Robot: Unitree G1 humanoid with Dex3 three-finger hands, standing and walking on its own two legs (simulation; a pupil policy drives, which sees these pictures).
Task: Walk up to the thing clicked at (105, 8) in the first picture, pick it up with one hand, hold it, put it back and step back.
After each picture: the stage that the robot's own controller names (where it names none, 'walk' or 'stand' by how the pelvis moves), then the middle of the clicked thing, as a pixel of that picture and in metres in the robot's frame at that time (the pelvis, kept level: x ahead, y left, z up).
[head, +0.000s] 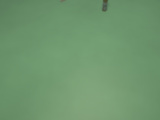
stand; (105, 2) +2.16 -0.28 -0.65
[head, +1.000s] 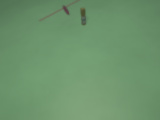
walk; (83, 16) +2.03 +0.18 -0.62
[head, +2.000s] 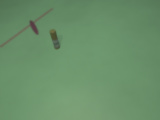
walk; (55, 39) +1.36 +0.47 -0.65
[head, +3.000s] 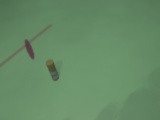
walk; (52, 70) +0.92 +0.40 -0.65
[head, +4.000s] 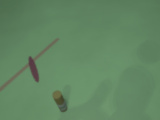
walk; (60, 102) +0.58 +0.31 -0.64
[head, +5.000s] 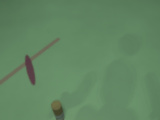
stand; (58, 111) +0.47 +0.23 -0.64
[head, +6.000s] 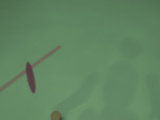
stand; out of the picture +0.44 +0.22 -0.65
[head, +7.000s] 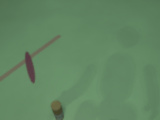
stand; (57, 111) +0.45 +0.22 -0.65
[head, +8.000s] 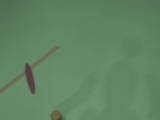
stand; out of the picture +0.45 +0.23 -0.66
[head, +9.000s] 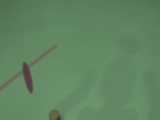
stand; out of the picture +0.44 +0.24 -0.66
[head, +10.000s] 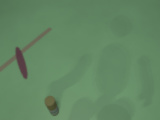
go down; (52, 106) +0.45 +0.24 -0.64
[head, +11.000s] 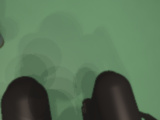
go down; out of the picture +0.48 +0.31 -0.23
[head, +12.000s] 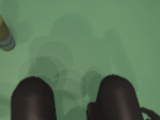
close in; (0, 34) +0.48 +0.31 -0.24
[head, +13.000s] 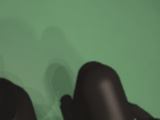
close in; out of the picture +0.46 +0.35 -0.16
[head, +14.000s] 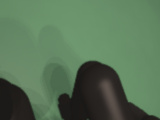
lift; out of the picture +0.43 +0.35 -0.16
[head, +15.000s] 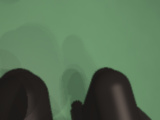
lift; out of the picture +0.35 +0.32 -0.14
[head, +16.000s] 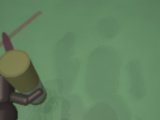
lift; (28, 83) +0.32 +0.19 +0.04
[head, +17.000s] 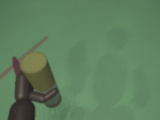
hold; (45, 84) +0.33 +0.15 +0.04
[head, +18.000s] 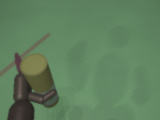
hold; (43, 85) +0.33 +0.16 +0.03
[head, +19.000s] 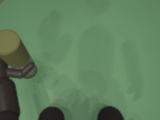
crouch; (19, 59) +0.41 +0.22 -0.03
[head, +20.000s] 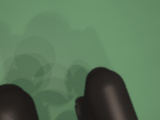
lower; out of the picture +0.48 +0.33 -0.10
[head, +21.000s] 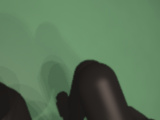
lower; out of the picture +0.44 +0.34 -0.17
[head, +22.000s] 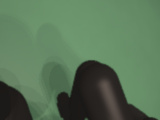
lower; out of the picture +0.44 +0.35 -0.16
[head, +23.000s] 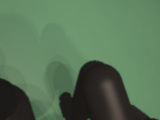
lower; out of the picture +0.43 +0.35 -0.16
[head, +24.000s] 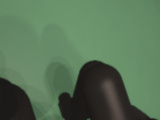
lower; out of the picture +0.42 +0.36 -0.16
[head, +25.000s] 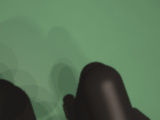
open; out of the picture +0.44 +0.31 -0.17
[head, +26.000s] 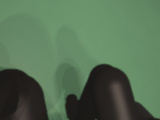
stand; out of the picture +0.43 +0.30 -0.18
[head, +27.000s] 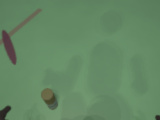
stand; (50, 100) +0.42 +0.21 -0.52
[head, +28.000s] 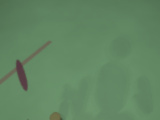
stand; out of the picture +0.41 +0.20 -0.60
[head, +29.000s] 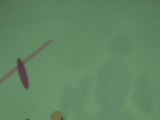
stand; out of the picture +0.41 +0.20 -0.60
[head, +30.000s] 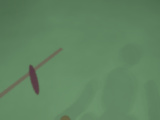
stand; out of the picture +0.43 +0.17 -0.65
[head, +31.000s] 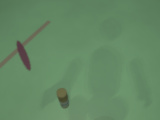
walk; (63, 98) +0.49 +0.17 -0.63
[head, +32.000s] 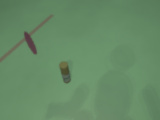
walk; (65, 73) +0.76 +0.22 -0.63
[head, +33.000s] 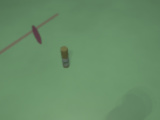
stand; (65, 57) +1.04 +0.23 -0.64
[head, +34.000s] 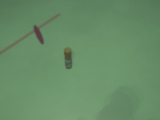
stand; (68, 58) +1.03 +0.19 -0.65
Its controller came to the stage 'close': yes
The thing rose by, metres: 0.68
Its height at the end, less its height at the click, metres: +0.00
